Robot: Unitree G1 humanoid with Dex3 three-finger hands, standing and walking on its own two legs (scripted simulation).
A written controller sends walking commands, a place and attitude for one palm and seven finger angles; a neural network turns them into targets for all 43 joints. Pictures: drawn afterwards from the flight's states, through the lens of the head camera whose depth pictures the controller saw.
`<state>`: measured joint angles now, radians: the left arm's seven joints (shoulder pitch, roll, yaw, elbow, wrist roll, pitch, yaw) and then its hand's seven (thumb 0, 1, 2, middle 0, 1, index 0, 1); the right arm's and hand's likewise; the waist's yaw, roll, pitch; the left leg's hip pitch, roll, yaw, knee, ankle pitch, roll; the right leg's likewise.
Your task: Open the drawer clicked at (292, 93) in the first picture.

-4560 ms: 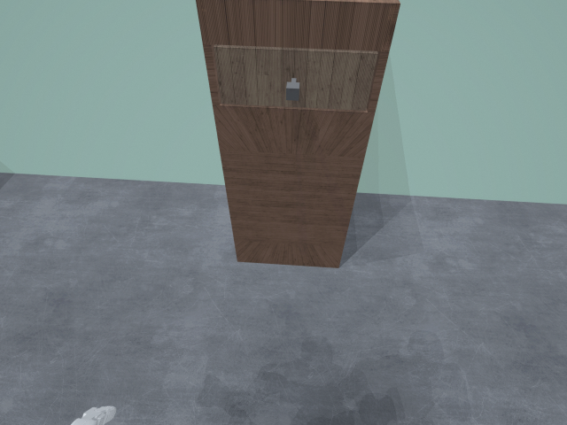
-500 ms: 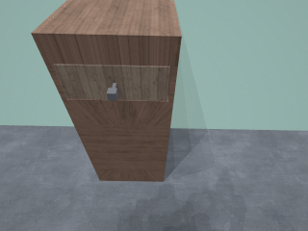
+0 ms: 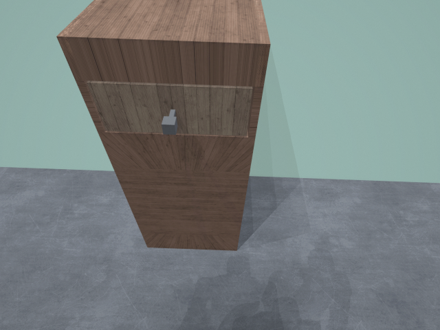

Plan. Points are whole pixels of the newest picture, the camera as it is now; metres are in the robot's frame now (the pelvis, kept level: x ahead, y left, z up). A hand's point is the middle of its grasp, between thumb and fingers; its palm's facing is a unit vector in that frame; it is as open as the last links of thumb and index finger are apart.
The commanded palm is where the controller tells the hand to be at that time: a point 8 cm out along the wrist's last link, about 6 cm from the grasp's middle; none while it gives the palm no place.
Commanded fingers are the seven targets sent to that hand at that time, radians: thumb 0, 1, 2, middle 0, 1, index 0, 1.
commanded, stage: come to a stop and stand still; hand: left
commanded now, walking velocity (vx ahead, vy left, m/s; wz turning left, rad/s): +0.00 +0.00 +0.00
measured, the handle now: (170, 120) +0.56 +0.17 +0.05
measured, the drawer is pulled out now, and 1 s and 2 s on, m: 0.00 0.00 0.00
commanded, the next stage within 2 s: look again from close up in 0.42 s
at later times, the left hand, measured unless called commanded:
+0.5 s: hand out of the picture -0.02 +0.18 -0.18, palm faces +0.03 -0.99 -0.17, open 7.4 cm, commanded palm none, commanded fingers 0.00 0.90 0.90 -0.20 -0.30 -0.20 -0.30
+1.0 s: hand out of the picture -0.04 +0.21 -0.18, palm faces +0.02 -0.98 -0.18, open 7.4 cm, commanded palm none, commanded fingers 0.00 0.90 0.90 -0.20 -0.30 -0.20 -0.30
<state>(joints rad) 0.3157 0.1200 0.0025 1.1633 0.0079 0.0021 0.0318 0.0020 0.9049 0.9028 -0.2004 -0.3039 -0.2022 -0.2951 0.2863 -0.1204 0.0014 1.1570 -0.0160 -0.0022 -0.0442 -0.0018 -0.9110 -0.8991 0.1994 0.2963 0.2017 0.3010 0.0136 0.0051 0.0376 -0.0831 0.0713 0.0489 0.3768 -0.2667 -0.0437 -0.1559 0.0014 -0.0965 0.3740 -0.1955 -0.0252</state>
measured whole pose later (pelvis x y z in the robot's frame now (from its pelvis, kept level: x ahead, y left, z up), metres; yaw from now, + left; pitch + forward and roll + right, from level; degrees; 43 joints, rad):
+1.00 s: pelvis -0.03 +0.04 -0.01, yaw +0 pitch -2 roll +0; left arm 0.32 0.15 -0.01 1.10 0.02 0.00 0.03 0.00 0.91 0.90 -0.20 -0.30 -0.20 -0.29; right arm 0.34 -0.14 0.01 1.07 -0.02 -0.02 -0.02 0.00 -0.92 -0.90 0.20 0.30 0.20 0.30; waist 0.00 -0.01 0.00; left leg -0.16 0.00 0.07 0.47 -0.28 0.02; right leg -0.24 -0.08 -0.07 0.48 -0.20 0.03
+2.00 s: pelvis +0.08 -0.08 -0.02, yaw +1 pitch +1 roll +1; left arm 0.21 0.19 0.05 0.99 0.02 -0.02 0.01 0.01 0.93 0.90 -0.20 -0.30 -0.20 -0.29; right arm 0.39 -0.13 -0.02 1.10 -0.03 -0.01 -0.03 0.00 -0.91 -0.90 0.20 0.30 0.21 0.30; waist -0.03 0.02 0.06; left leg -0.20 0.11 0.09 0.63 -0.45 -0.05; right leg -0.40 -0.09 -0.08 0.60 -0.17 0.01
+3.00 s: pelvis +0.07 -0.07 -0.01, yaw +2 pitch +0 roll -1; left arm 0.31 0.13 -0.01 1.10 0.02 -0.01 0.05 0.01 0.92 0.90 -0.20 -0.30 -0.20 -0.30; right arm 0.35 -0.12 0.02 1.09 -0.03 -0.01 -0.03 0.01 -0.93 -0.90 0.20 0.30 0.20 0.30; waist -0.01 0.03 -0.03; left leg -0.23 -0.03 0.08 0.56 -0.33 0.07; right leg -0.19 0.02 -0.04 0.54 -0.34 -0.02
